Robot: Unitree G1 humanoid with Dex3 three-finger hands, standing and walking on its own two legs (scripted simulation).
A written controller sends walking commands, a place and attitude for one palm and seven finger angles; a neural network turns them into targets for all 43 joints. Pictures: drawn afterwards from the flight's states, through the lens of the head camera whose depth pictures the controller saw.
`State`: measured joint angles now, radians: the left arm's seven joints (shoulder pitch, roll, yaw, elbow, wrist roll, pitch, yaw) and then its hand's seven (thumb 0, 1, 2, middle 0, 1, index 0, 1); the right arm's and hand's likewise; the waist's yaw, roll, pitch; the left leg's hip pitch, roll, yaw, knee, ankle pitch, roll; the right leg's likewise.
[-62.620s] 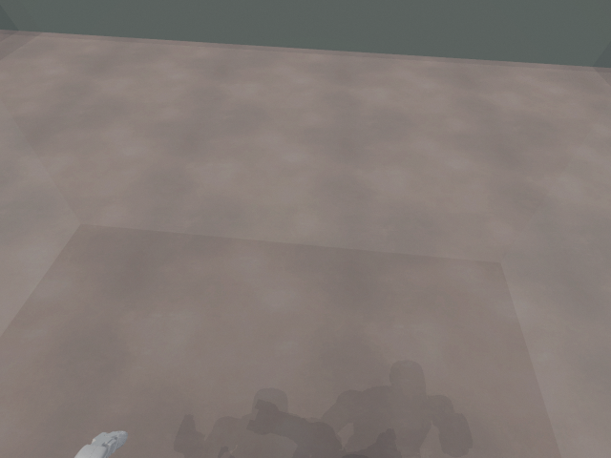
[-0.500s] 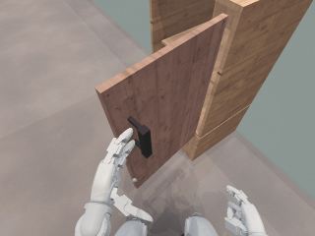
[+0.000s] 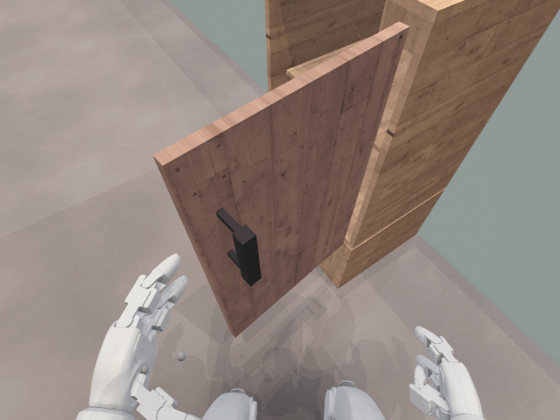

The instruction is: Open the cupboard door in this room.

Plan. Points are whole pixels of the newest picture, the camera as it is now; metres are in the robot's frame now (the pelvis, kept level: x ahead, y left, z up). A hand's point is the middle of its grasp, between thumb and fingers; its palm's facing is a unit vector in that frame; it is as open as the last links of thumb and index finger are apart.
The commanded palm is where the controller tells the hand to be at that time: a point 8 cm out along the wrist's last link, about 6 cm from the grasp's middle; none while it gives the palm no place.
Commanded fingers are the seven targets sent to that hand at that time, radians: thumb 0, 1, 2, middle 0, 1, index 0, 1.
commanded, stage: slide the hand sideways off the handle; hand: left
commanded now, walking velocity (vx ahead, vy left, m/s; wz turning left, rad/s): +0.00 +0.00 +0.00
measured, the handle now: (238, 248) +0.33 +0.08 +0.07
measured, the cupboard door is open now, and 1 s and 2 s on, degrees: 98 98 98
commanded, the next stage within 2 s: draw the hand back to the body in 0.06 s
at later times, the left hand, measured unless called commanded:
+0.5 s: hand (129, 354) +0.18 +0.16 +0.12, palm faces -0.06 -1.00 -0.06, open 16.3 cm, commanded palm +0.15 +0.23 +0.12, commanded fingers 0.00 -0.50 0.30 -0.15 -0.30 -0.15 -0.30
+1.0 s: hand (17, 308) +0.20 +0.25 +0.17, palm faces +0.29 -0.88 -0.39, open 13.4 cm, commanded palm +0.16 +0.29 +0.21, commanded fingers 0.00 0.31 0.64 -0.18 -0.30 -0.18 -0.30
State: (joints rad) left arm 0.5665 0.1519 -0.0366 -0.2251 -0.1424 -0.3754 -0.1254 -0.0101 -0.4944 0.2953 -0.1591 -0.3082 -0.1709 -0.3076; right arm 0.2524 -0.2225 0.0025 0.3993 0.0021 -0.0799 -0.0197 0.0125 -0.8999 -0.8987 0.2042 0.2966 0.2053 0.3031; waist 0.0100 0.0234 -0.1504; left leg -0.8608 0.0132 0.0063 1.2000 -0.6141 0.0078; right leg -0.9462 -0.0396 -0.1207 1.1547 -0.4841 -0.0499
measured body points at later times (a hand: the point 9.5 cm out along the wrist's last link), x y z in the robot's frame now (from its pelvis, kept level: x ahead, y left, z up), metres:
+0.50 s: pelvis +0.00 +0.01 +0.02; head +0.02 +0.01 +0.47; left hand +0.18 +0.22 +0.12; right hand +0.18 -0.21 -0.04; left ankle -0.02 +0.11 -0.64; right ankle +0.04 -0.10 -0.64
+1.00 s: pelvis +0.02 +0.03 +0.07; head +0.01 +0.02 +0.52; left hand +0.18 +0.29 +0.20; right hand +0.19 -0.19 +0.00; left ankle -0.02 +0.11 -0.64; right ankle +0.04 -0.10 -0.64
